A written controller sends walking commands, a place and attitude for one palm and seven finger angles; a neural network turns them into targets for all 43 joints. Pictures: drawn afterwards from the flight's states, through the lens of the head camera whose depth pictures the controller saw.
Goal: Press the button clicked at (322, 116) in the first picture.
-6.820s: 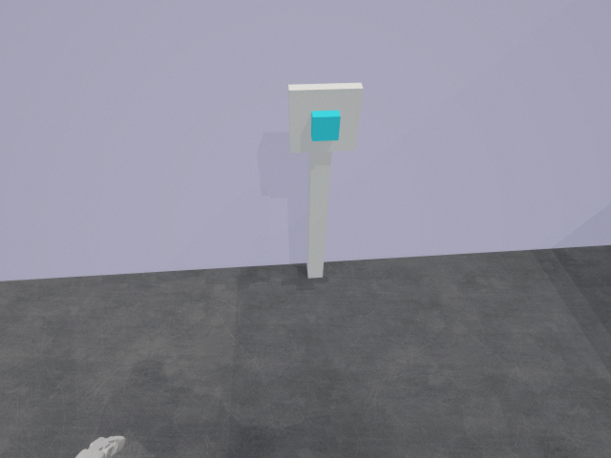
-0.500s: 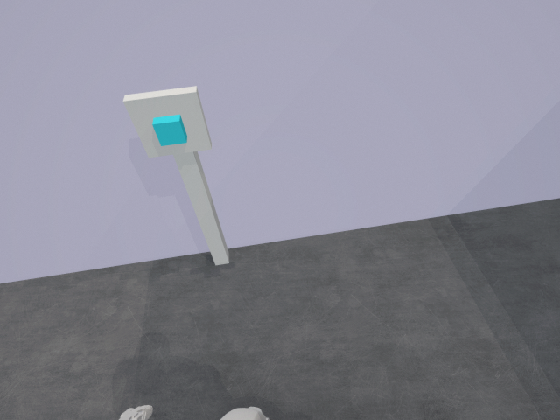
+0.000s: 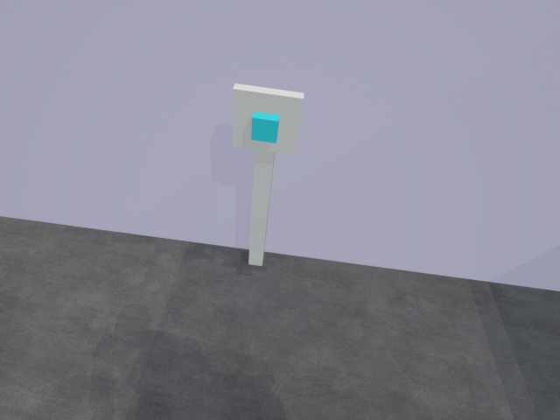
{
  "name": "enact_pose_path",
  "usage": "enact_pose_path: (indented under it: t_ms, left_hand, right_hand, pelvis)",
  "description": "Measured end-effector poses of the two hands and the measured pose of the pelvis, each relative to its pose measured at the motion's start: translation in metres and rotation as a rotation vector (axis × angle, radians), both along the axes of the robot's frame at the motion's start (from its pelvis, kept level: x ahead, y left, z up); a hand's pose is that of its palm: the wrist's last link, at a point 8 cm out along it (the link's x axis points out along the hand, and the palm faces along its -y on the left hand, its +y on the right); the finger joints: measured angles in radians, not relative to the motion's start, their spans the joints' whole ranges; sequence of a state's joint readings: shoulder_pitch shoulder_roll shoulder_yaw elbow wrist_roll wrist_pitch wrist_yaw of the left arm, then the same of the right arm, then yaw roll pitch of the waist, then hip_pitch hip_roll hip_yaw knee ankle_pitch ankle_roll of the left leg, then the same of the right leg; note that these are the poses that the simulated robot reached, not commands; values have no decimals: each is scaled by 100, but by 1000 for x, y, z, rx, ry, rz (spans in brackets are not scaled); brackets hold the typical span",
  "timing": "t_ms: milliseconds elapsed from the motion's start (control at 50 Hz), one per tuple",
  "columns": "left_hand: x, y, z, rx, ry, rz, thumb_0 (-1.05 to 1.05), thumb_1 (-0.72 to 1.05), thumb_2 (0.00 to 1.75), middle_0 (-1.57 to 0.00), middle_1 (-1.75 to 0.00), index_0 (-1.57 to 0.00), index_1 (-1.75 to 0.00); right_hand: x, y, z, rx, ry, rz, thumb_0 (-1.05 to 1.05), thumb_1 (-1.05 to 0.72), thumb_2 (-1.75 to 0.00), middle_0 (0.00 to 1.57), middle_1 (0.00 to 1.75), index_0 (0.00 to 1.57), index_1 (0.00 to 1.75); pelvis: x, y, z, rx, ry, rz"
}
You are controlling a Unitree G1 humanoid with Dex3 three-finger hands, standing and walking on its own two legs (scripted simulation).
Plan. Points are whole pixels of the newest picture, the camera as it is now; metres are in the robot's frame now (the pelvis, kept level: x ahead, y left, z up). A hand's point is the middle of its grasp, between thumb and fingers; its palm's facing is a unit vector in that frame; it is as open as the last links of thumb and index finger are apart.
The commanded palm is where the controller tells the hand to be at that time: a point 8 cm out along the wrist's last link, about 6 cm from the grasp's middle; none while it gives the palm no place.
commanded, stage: take the last steps up to it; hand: left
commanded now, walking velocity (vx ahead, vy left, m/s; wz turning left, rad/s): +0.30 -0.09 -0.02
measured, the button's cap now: (265, 126) +0.82 +0.11 -0.04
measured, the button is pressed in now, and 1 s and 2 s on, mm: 0 0 0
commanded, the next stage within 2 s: come to a stop and stand still in 0.84 s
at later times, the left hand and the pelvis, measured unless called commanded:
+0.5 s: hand (228, 345) +0.28 +0.11 -0.18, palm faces -0.06 -0.98 -0.20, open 7.4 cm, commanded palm none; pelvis +0.14 -0.06 -0.03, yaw -1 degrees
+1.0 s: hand (238, 394) +0.21 +0.08 -0.19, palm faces +0.17 -0.98 -0.12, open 7.4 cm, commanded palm none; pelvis +0.29 -0.06 -0.01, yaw +2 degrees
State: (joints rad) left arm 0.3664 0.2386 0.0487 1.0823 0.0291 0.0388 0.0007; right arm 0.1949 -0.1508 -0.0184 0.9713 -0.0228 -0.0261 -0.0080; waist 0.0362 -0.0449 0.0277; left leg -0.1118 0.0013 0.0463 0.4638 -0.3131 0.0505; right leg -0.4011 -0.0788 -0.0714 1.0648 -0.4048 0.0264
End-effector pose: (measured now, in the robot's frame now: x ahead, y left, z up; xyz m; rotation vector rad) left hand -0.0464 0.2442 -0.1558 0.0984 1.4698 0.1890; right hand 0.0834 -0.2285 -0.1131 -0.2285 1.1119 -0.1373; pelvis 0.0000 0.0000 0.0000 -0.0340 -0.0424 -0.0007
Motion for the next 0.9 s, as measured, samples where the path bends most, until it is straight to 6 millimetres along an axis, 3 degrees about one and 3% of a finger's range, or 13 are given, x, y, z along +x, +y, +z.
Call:
enact_pose_path:
  t_ms: [120, 240, 360, 460, 500, 540, 600, 700, 800, 900]
  left_hand:
    - [57, 4, 5, -15, -92, -23, 1, 91, 90, -19, -30, -20, -30]
    - [130, -6, 7, -11, -157, -73, 1, 91, 90, -19, -30, -20, -30]
    - [224, -35, 11, -5, -233, -165, 1, 91, 90, -19, -30, -20, -30]
    - [305, -72, 9, 13, -347, -219, 1, 91, 90, -19, -30, -20, -30]
    - [322, -84, 9, 22, -390, -207, 1, 91, 90, -19, -30, -20, -30]
    - [323, -93, 12, 22, -396, -174, 1, 91, 90, -19, -30, -20, -30]
    - [311, -102, 17, 27, -346, -121, 0, 91, 90, -20, -30, -20, -30]
    - [292, -94, 24, 77, -256, -63, -1, 95, 90, -20, -30, -21, -30]
    - [270, -101, 17, 45, -150, -14, 0, 93, 90, -20, -30, -20, -30]
    - [252, -112, 6, -14, -53, 58, 0, 92, 90, -20, -30, -20, -30]
  right_hand:
    - [-36, -2, -3, -20, 114, -81, -1, -95, -90, 20, 30, 21, 30]
    - [-86, 2, -14, 13, 293, -172, -1, -93, -90, 20, 30, 20, 30]
    - [-121, 6, -22, 77, 472, -260, 0, -92, -90, 20, 30, 20, 30]
    - [-118, -6, -36, 136, 594, -299, 0, -91, -90, 20, 30, 20, 30]
    - [-100, -18, -42, 149, 605, -294, 0, -91, -90, 20, 30, 20, 30]
    - [-70, -34, -45, 144, 565, -275, 0, -91, -90, 20, 30, 20, 30]
    - [-5, -59, -46, 121, 444, -228, 1, -91, -90, 20, 30, 20, 30]
    - [111, -86, -40, 91, 215, -150, 0, -92, -90, 20, 30, 20, 30]
    - [203, -89, -27, 83, 70, -81, 0, -92, -90, 19, 30, 20, 30]
    - [272, -70, -20, 76, 20, 3, 0, -92, -90, 19, 30, 20, 30]
  pelvis:
    - [22, 8, 5, 5, -2, 3]
    - [51, 1, 2, 22, 0, -4]
    - [90, -20, -5, 34, 8, -15]
    - [132, -51, -22, 37, 15, -20]
    - [144, -63, -26, 31, 5, -13]
    - [156, -71, -22, 32, -8, 0]
    - [174, -79, -13, 34, -14, 7]
    - [202, -87, -3, 25, -3, 18]
    - [232, -87, -1, 13, 7, 22]
    - [262, -78, -3, 1, 11, 32]
